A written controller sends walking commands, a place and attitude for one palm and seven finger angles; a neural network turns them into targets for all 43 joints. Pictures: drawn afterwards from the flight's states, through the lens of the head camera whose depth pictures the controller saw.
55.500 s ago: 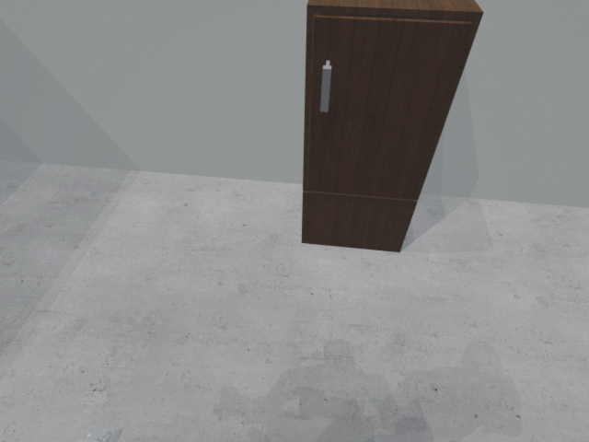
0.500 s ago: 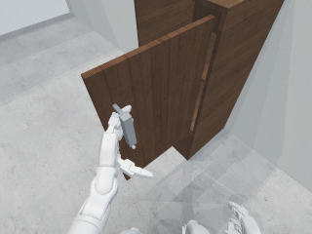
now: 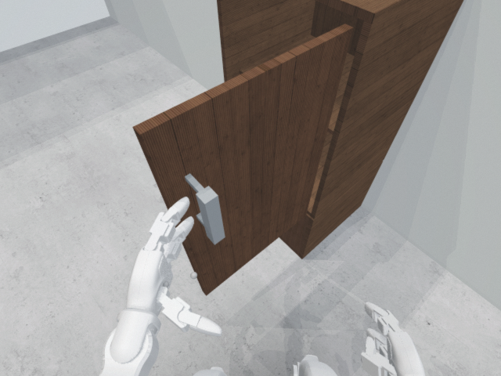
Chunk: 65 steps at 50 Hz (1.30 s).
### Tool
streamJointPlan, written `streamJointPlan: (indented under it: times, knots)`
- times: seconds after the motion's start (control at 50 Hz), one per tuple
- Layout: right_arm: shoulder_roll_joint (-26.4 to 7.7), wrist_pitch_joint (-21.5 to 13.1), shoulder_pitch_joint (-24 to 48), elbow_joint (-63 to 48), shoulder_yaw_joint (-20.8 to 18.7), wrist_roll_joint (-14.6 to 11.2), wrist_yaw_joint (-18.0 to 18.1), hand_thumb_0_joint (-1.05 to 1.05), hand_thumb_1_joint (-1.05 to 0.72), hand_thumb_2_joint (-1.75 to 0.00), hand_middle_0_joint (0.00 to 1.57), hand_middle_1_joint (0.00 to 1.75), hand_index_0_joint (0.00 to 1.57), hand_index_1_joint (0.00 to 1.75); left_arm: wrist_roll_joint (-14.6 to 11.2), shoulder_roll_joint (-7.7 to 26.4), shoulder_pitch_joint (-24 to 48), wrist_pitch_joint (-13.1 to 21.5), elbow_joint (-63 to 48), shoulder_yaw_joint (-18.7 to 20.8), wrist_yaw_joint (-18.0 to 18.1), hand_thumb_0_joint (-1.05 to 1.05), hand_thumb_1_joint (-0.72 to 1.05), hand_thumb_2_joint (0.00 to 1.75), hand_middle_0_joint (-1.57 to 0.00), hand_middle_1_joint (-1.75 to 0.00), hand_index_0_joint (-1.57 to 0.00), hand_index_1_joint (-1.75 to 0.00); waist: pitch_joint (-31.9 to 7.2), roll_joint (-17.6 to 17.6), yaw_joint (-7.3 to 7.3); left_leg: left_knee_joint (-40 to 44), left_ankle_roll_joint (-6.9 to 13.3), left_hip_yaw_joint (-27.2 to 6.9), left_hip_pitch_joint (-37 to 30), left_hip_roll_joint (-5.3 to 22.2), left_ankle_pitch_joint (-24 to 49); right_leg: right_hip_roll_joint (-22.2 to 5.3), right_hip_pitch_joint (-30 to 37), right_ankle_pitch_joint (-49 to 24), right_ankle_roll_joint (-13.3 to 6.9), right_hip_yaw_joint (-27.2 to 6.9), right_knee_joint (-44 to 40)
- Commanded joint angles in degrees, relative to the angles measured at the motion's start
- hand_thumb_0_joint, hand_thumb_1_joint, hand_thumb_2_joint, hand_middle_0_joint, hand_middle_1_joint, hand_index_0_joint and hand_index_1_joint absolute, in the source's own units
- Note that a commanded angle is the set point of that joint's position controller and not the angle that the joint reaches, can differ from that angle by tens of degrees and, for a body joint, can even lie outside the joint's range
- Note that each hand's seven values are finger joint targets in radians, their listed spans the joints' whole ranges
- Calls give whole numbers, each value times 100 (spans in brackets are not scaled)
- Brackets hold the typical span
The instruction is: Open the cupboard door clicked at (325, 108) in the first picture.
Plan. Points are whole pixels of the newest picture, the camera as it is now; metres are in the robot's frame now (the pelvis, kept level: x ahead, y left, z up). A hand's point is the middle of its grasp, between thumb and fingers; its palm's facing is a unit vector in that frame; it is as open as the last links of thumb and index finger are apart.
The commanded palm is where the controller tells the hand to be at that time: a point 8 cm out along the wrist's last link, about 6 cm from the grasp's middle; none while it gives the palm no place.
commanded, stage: slide the hand sideways off the handle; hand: left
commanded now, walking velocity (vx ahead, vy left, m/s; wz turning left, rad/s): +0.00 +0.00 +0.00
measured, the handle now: (204, 209) +0.36 +0.10 +0.06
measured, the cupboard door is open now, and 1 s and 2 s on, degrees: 89 89 89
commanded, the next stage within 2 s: draw the hand back to the body in 0.56 s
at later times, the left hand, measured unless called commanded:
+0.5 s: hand (158, 299) +0.22 +0.15 +0.05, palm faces -0.03 -1.00 -0.05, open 16.3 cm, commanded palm +0.19 +0.21 +0.05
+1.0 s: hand (122, 290) +0.21 +0.18 +0.10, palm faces -0.02 -1.00 -0.08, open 16.3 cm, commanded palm +0.18 +0.24 +0.11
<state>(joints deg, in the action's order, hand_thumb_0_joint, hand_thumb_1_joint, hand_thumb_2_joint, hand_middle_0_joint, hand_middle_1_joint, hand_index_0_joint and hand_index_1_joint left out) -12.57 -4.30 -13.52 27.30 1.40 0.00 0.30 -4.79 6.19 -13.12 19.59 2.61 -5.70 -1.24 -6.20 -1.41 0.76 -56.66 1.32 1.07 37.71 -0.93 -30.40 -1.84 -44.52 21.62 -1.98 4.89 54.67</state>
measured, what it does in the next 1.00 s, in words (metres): stands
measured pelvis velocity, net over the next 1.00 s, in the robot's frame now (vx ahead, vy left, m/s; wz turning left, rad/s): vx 0.01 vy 0.01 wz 0.01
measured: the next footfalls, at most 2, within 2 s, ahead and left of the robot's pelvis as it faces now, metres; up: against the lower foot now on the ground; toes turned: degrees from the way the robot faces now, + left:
none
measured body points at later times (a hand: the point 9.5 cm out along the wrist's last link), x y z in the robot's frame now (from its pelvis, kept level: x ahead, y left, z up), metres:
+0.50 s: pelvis +0.01 -0.01 -0.01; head +0.07 -0.01 +0.44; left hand +0.21 +0.20 +0.05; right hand +0.20 -0.23 -0.09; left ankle -0.02 +0.10 -0.68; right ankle +0.05 -0.10 -0.68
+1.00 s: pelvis +0.01 +0.01 +0.00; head +0.04 +0.00 +0.45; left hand +0.21 +0.23 +0.10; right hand +0.20 -0.22 -0.06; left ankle -0.02 +0.10 -0.68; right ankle +0.05 -0.10 -0.68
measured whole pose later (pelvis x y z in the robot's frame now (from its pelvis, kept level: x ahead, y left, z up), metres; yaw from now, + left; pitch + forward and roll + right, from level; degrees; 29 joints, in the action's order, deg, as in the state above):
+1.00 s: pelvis +0.01 +0.01 +0.00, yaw +1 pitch +10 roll -2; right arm -13.4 -7.9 -16.7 24.9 2.8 -2.4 3.6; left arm -14.7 13.5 -29.8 12.0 -16.3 7.2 -12.2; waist -7.9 -3.3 0.3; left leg -56.4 1.4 -0.6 34.3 -0.1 -31.9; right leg -1.0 -39.8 22.5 -1.5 6.5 52.5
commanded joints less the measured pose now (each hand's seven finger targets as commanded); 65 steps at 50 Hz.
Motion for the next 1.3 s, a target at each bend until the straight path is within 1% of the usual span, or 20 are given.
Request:
streamJointPlan:
  times: [0.0, 0.04, 0.18, 0.28, 0.4, 0.46, 0.5, 0.52, 0.54, 0.62, 0.74, 0.78, 0.88, 1.04, 1.14, 1.16, 1.18, 1.2, 1.22, 1.28]
  knots:
    - [-611, -394, 315, -869, -239, -3, 89, 0, -90, -90, 20, 30, 20, 30, -124, 194, 677, 483, -1626, 148, -177, 0, -50, 30, -15, -30, -15, -30, -1195, 296, -156, 807, -88, -298, 357, -34, 1247, 84, 1567, -840, -23, -372, -628]
    - [-625, -453, 258, -882, -252, -6, 105, 0, -90, -90, 20, 30, 20, 30, -165, 203, 530, 471, -1728, 123, -313, 0, -50, 30, -15, -30, -15, -30, -1277, 256, -162, 754, -98, -323, 322, -40, 1324, 91, 1516, -905, -20, -336, -561]
    - [-650, -466, 245, -991, -253, -42, 176, 0, -90, -90, 20, 30, 20, 30, -361, 687, -240, 208, -1859, 758, -537, 0, -50, 30, -15, -30, -15, -30, -1338, 298, -2, 655, -98, -265, 546, -80, 1419, 76, 1781, -1023, -14, -451, -570]
    - [-636, -515, 213, -1099, -250, -60, 196, 0, -90, -90, 20, 30, 20, 30, -568, 670, -833, 237, -2170, 898, -672, 0, -50, 30, -15, -30, -15, -30, -1333, 328, 21, 588, -104, -254, 603, -82, 1535, 87, 1879, -1174, -7, -485, -553]
    - [-696, -574, 171, -1075, -281, -59, 219, 0, -90, -90, 20, 30, 20, 30, -659, 886, -1032, 341, -2256, 1104, -905, 0, -50, 30, -15, -30, -15, -30, -1068, 336, -106, 374, -108, -260, 879, -68, 1322, 60, 1636, -874, 26, -603, -553]
    - [-709, -630, 137, -1107, -299, -67, 239, 0, -90, -90, 20, 30, 20, 30, -731, 932, -1166, 404, -2445, 1154, -1034, 0, -50, 30, -15, -30, -15, -30, -1206, 95, -103, 326, -110, -274, 770, -68, 1359, 84, 1505, -828, 9, -532, -468]
    - [-720, -648, 134, -1084, -318, -82, 261, 0, -90, -90, 20, 30, 20, 30, -807, 1080, -1284, 425, -2488, 1356, -1101, 0, -50, 30, -15, -30, -15, -30, -1318, 121, -75, 271, -115, -277, 789, -66, 1433, 86, 1586, -878, 8, -562, -445]
    - [-719, -689, 155, -1131, -293, -81, 262, 0, -90, -90, 20, 30, 20, 30, -826, 906, -1222, 448, -2650, 1123, -1150, 0, -50, 30, -15, -30, -15, -30, -1353, -12, -111, 274, -114, -286, 712, -77, 1487, 93, 1519, -945, 6, -507, -393]
    - [-715, -703, 117, -1110, -297, -89, 266, 0, -90, -90, 20, 30, 20, 30, -862, 928, -1231, 440, -2645, 1144, -1151, 0, -50, 30, -15, -30, -15, -30, -1310, -50, -125, 284, -125, -299, 686, -66, 1472, 108, 1434, -889, 7, -463, -397]
    - [-749, -749, 127, -1088, -295, -90, 293, 0, -90, -90, 20, 30, 20, 30, -882, 911, -1088, 407, -2517, 1138, -1140, 0, -50, 30, -15, -30, -15, -30, -1187, 175, -175, 217, -117, -342, 814, -51, 1291, 124, 1263, -539, 18, -458, -410]
    - [-714, -685, 86, -1255, -276, -156, 317, 0, -90, -90, 20, 30, 20, 30, -842, 1304, -1369, 63, -3152, 1494, -964, 0, -50, 30, -15, -30, -15, -30, -1511, -208, 25, 615, -138, -346, 307, -51, 1627, 146, 1740, -887, -11, -320, -497]
    - [-686, -647, 95, -1252, -252, -163, 329, 0, -90, -90, 20, 30, 20, 30, -895, 1368, -1516, -110, -3117, 1658, -907, 0, -50, 30, -15, -30, -15, -30, -1422, -83, 60, 729, -145, -369, 267, -31, 1727, 177, 1885, -993, -14, -270, -571]
    - [-716, -660, 176, -1224, -175, -210, 360, 0, -90, -90, 20, 30, 20, 30, -1043, 1161, -1520, -375, -2964, 1543, -1009, 0, -50, 30, -15, -30, -15, -30, -734, 88, -64, 950, -141, -392, 203, 2, 1493, 199, 1822, -764, 23, -227, -893]
    - [-751, -868, 148, -1131, -125, -227, 401, 0, -90, -90, 20, 30, 20, 30, -1164, 1541, -1416, -574, -3317, 1942, -1211, 0, -50, 30, -15, -30, -15, -30, -667, -68, -4, 1259, -160, -426, -278, 36, 1590, 193, 2103, -824, 37, -181, -1159]
    - [-731, -1025, 209, -991, -88, -250, 422, 0, -90, -90, 20, 30, 20, 30, -1301, 1680, -1382, -629, -3471, 2242, -1249, 0, -32, 37, -16, -30, -16, -30, -632, -284, 91, 1482, -218, -451, -623, 44, 1848, 213, 2369, -1086, 12, -124, -1302]
    - [-718, -921, 211, -957, -153, -137, 549, 0, -90, -90, 20, 30, 20, 30, -297, 2546, -1380, -860, -3870, 2405, -327, 0, -29, 39, -16, -30, -16, -30, -713, -413, 302, 1828, -114, -351, -671, 137, 1835, 64, 2719, -996, -43, -413, -1536]
    - [-601, -890, 175, -917, -105, -90, 578, 0, -90, -90, 20, 30, 20, 30, -185, 2085, -1655, -1064, -3838, 2208, 104, 0, -26, 40, -16, -30, -16, -30, -400, -407, 205, 1979, -129, -349, -670, 97, 1686, 54, 2704, -846, -32, -363, -1721]
    - [-607, -881, 176, -916, -90, -84, 579, 0, -90, -90, 20, 30, 20, 30, -129, 1737, -1767, -1191, -3847, 1918, 272, 0, -22, 42, -16, -30, -16, -30, -234, -299, 127, 2039, -139, -366, -723, 112, 1733, 43, 2688, -895, -13, -314, -1764]
    - [-587, -852, 168, -838, -75, -81, 561, 0, -90, -90, 20, 30, 20, 30, -22, 1580, -1806, -1267, -3817, 1765, 409, 0, -18, 43, -16, -30, -16, -30, -83, -474, 111, 2097, -128, -336, -829, 135, 1858, 21, 2772, -985, -4, -297, -1853]
    - [-635, -774, 281, -686, -90, -60, 574, 0, -90, -90, 20, 30, 20, 30, 145, 1806, -1757, -1359, -3731, 1946, 694, 0, -8, 48, -16, -30, -16, -30, -27, -110, 142, 2304, -86, -331, -1181, 179, 2149, 41, 3082, -1226, 5, -255, -2136]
